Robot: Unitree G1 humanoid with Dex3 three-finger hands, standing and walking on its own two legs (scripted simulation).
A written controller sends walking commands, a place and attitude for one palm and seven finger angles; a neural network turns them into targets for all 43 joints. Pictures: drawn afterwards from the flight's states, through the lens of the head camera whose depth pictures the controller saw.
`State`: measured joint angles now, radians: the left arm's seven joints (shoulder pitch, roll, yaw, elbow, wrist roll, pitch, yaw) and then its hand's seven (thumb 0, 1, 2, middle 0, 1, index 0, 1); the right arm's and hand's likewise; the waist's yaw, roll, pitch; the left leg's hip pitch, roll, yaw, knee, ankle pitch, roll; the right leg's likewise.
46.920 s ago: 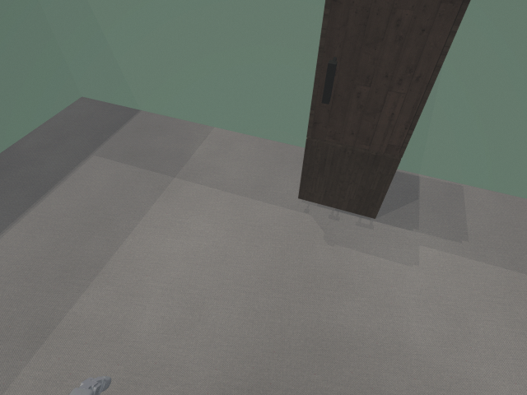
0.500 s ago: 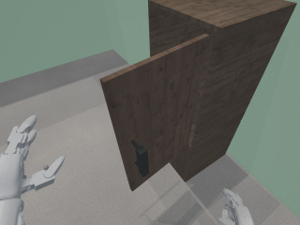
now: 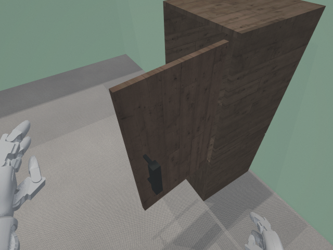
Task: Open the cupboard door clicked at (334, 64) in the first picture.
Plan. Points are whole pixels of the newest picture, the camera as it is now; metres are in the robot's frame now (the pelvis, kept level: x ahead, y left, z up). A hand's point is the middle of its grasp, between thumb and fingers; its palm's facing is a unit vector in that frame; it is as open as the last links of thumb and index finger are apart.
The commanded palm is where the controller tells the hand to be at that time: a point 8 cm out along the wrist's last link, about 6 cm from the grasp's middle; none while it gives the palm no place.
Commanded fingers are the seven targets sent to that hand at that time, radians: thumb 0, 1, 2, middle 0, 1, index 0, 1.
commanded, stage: draw the hand back to the body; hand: left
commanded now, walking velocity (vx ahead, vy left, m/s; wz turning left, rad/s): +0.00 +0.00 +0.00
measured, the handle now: (151, 174) +0.35 +0.10 -0.08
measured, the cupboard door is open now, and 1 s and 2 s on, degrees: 97 97 97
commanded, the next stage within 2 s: step back with the hand held close in 0.02 s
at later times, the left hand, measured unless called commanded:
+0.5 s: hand (33, 186) +0.18 +0.27 +0.15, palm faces +0.31 -0.78 -0.55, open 7.4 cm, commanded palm +0.11 +0.32 +0.17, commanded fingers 0.00 0.90 0.90 -0.20 -0.30 -0.20 -0.30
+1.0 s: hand out of the picture +0.08 +0.28 +0.16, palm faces +0.42 -0.75 -0.51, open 7.4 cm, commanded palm +0.00 +0.32 +0.17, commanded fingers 0.00 0.90 0.90 -0.20 -0.30 -0.20 -0.30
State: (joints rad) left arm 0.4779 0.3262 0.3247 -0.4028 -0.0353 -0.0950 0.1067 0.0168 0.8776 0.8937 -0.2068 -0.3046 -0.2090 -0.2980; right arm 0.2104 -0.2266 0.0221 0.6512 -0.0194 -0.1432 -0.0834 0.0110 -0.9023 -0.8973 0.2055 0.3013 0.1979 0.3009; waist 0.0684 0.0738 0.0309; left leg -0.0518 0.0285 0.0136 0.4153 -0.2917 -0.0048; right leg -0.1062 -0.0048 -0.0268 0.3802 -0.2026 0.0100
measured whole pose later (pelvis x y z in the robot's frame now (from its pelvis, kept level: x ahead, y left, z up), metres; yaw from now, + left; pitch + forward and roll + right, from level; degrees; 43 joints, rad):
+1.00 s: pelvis -0.13 +0.01 -0.02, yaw +3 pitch -1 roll -2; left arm 0.49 0.44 0.44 -0.53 0.01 -0.23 0.15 0.02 0.88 0.90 -0.21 -0.30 -0.21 -0.30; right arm 0.24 -0.22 0.01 0.55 -0.01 -0.10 -0.09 0.01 -0.90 -0.90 0.21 0.30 0.20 0.30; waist -0.04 -0.01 0.09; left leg -0.42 0.00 -0.01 0.62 -0.17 0.04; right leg -0.40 0.01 0.02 0.62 -0.13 0.03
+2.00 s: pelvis -0.33 +0.00 -0.01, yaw -7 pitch -1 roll +1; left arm 0.64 0.46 0.45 -0.53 -0.04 -0.21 0.13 0.02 0.88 0.90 -0.21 -0.31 -0.21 -0.30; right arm 0.29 -0.25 -0.02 0.67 -0.02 -0.10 -0.07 0.01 -0.90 -0.90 0.20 0.30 0.20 0.30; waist -0.02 -0.04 0.00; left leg -0.53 -0.02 0.02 0.92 -0.31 -0.01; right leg -0.28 0.00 -0.09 0.55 -0.24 -0.07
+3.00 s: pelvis -0.35 +0.03 -0.01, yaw -2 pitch -1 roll +0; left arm 0.23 0.25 0.02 1.00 0.01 0.02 0.00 -0.02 0.95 0.90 -0.20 -0.30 -0.20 -0.30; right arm 0.27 -0.23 -0.01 1.03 -0.03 0.03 0.00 0.01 -0.91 -0.90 0.20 0.30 0.20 0.30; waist -0.01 0.00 0.08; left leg -0.24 0.05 0.01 0.49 -0.23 -0.03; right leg -0.26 -0.03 -0.13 0.45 -0.18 -0.02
